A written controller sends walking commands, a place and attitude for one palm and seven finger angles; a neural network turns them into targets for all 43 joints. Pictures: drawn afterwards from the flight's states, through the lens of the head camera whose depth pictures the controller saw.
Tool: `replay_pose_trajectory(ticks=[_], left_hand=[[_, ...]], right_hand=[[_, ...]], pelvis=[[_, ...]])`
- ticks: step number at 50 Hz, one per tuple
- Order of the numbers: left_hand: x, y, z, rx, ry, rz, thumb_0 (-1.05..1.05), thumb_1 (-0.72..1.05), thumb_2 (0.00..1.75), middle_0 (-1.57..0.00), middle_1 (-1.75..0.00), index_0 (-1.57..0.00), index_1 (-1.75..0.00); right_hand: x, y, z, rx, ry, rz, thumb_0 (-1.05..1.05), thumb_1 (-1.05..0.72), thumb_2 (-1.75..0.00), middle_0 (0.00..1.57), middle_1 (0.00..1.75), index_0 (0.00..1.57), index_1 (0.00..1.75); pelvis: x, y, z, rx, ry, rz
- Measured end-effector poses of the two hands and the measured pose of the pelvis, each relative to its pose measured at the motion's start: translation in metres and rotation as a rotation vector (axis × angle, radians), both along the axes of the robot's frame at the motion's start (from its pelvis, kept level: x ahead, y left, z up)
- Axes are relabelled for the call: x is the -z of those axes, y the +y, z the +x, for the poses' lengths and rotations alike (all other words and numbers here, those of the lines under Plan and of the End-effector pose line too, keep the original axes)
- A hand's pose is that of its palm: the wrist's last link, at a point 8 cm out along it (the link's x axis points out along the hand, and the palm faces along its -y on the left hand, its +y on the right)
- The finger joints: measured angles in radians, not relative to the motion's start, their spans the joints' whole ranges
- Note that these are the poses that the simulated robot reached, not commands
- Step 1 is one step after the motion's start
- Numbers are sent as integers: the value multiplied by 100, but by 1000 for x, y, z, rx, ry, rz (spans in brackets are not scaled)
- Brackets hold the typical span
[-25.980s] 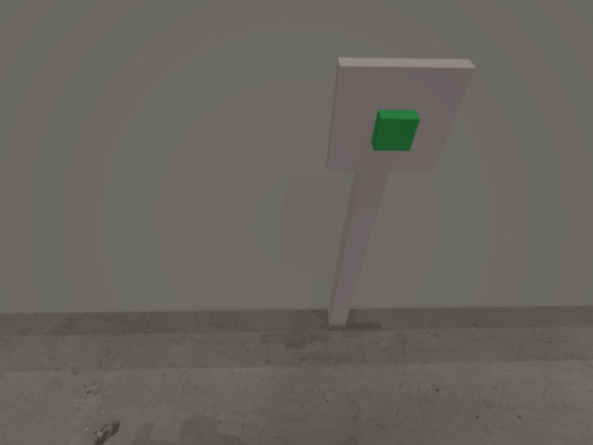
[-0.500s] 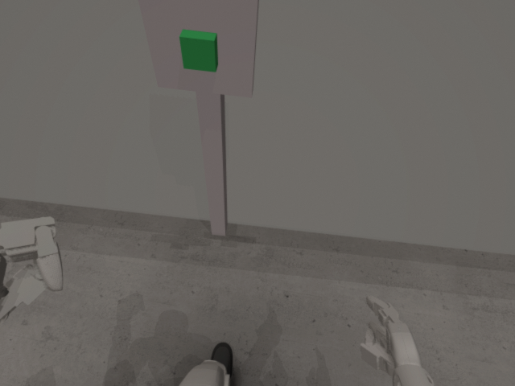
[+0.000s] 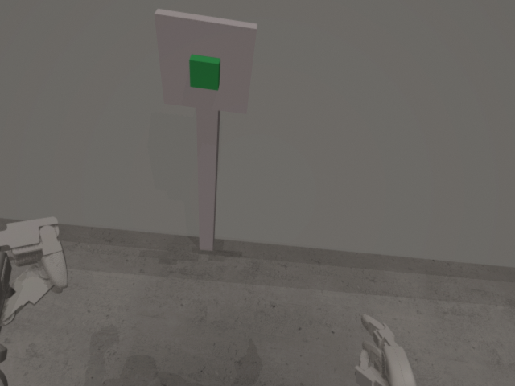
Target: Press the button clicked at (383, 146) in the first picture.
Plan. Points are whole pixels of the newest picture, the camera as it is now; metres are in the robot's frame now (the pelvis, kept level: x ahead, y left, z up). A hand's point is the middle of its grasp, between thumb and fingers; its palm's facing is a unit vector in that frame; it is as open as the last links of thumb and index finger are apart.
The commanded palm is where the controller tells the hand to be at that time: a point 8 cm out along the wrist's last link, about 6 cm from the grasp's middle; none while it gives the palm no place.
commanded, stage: stop stepping back and stand still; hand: left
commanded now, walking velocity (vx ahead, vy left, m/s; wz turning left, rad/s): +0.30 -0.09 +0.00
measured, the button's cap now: (205, 72) +0.75 +0.16 +0.10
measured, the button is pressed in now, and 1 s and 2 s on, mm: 0 0 0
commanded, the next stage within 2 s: let the arm hang, fingers relaxed in 0.54 s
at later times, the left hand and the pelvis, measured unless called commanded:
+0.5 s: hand (7, 300) +0.17 +0.26 +0.16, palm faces +0.42 -0.80 -0.43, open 3.1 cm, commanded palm +0.10 +0.30 +0.17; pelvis -0.02 +0.01 -0.01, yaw +2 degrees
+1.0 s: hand out of the picture -0.03 +0.21 -0.18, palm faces +0.09 -0.97 -0.21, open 3.6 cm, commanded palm none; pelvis -0.05 +0.02 -0.01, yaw +5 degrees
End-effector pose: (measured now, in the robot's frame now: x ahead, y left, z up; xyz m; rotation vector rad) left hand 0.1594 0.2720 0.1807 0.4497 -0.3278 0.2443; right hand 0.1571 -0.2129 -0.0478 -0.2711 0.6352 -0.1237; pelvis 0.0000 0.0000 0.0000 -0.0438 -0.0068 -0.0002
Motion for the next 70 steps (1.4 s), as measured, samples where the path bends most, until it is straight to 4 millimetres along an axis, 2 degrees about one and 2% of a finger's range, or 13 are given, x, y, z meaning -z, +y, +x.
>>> replay_pose_trajectory(ticks=[5,12,19,26,32,34,38,41,45,53,58,63,70], left_hand=[[-17,-2,-27,-12,33,95,1,89,90,-131,-150,-131,-150],[5,19,-55,-172,66,21,1,89,90,-131,-150,-131,-150],[23,28,-48,-190,-18,-88,1,89,90,-131,-150,-131,-150],[0,26,-35,-121,-18,82,2,89,90,-131,-150,-131,-150],[-2,13,-44,-99,68,96,1,89,90,-131,-150,-131,-150],[28,19,-39,-100,185,94,1,89,90,-131,-150,-131,-150],[154,40,-36,-202,664,-96,0,90,90,-127,-146,-127,-147],[240,26,-67,-239,1001,-244,0,90,90,-120,-140,-120,-140],[311,-13,-126,-213,1319,-401,1,91,90,-109,-128,-109,-129],[332,-8,-235,-364,1612,-485,1,90,89,-81,-103,-82,-100],[322,1,-274,-438,1708,-482,1,91,89,-64,-81,-64,-80],[316,9,-278,-469,1721,-462,1,91,90,-47,-61,-46,-60],[315,12,-241,-438,1651,-437,1,91,90,-28,-40,-28,-40]], right_hand=[[2,10,-10,0,-8,60,1,-90,-90,20,30,21,30],[27,-10,-29,0,98,18,1,-90,-90,20,30,21,30],[29,-25,-37,49,88,-88,1,-90,-90,20,30,21,30],[28,-2,-32,27,33,17,1,-90,-90,20,30,21,30],[40,8,-33,-1,77,90,1,-90,-90,20,30,21,30],[53,5,-33,-31,114,103,1,-90,-90,20,30,21,30],[87,-4,-41,-27,245,99,0,-90,-90,20,30,21,30],[94,-8,-59,-8,323,75,1,-90,-90,20,30,21,30],[88,-13,-93,16,428,27,0,-90,-90,20,30,21,30],[89,-12,-157,46,659,4,0,-90,-90,20,30,20,30],[96,-5,-178,67,719,37,0,-90,-90,20,30,20,30],[101,0,-186,82,734,66,0,-90,-90,20,30,21,30],[104,0,-184,96,726,79,0,-90,-90,20,30,21,30]], pelvis=[[-4,-4,-10,-2,15,9],[4,-2,-25,-2,7,48],[15,15,-18,-52,-10,30],[13,11,-26,-36,-14,59],[10,8,-26,-35,8,28],[12,11,-26,-47,22,23],[23,21,-30,-71,24,26],[25,22,-34,-71,5,39],[21,19,-41,-75,-16,45],[9,17,-51,-89,-15,22],[6,21,-52,-85,-18,25],[5,23,-52,-78,-26,30],[3,23,-50,-71,-30,37]])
